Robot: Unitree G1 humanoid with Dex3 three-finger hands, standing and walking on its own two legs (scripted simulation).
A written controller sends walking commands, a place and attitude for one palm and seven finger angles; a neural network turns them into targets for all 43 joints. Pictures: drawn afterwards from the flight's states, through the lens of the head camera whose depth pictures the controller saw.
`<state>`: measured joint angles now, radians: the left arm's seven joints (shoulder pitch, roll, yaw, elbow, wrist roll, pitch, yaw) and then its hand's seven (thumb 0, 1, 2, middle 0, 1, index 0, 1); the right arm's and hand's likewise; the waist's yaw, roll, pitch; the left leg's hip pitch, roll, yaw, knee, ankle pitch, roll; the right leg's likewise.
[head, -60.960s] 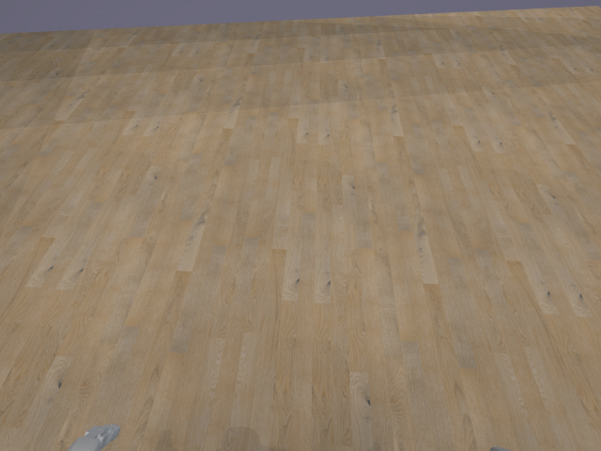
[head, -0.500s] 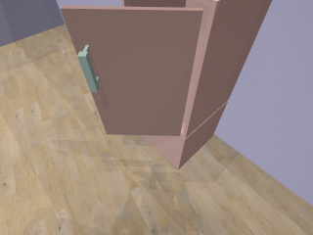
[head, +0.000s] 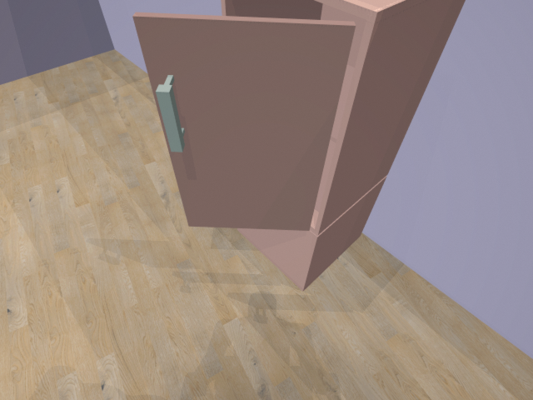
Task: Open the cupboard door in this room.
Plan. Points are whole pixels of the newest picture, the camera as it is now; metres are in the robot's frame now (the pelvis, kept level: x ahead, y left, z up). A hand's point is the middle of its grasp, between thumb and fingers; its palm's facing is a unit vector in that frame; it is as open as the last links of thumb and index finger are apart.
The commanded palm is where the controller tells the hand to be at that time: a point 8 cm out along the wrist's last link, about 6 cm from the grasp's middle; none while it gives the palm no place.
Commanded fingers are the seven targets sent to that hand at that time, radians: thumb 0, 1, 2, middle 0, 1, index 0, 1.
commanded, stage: shuffle to correct the standing spot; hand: left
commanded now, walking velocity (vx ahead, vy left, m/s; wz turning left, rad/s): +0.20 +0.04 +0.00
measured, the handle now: (173, 114) +0.60 +0.22 +0.09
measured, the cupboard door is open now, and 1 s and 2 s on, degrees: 45 45 45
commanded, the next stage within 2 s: come to a stop and stand still in 0.16 s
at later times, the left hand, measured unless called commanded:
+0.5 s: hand out of the picture +0.04 +0.17 -0.18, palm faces +0.01 -0.98 -0.21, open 7.4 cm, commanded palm none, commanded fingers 0.00 0.90 0.90 -0.20 -0.30 -0.20 -0.30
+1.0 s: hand out of the picture +0.08 +0.17 -0.16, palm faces -0.02 -0.98 -0.22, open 7.3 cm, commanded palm none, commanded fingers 0.00 0.90 0.90 -0.20 -0.30 -0.20 -0.30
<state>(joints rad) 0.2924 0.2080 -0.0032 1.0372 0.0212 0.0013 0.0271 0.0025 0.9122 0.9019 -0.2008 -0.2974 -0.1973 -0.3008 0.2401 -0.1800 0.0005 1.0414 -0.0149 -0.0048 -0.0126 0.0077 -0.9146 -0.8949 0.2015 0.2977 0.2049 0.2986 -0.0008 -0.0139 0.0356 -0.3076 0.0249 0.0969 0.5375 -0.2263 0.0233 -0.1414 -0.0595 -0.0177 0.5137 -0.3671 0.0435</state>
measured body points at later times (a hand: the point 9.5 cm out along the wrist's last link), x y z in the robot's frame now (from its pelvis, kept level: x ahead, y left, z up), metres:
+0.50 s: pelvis +0.05 +0.00 -0.01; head +0.08 -0.01 +0.44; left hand +0.04 +0.22 -0.16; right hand +0.05 -0.22 -0.17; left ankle +0.04 +0.11 -0.73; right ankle +0.02 -0.12 -0.73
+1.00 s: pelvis +0.04 -0.02 +0.01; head +0.05 -0.02 +0.46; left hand +0.08 +0.22 -0.14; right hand +0.07 -0.25 -0.15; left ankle +0.04 +0.11 -0.73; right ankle +0.02 -0.12 -0.73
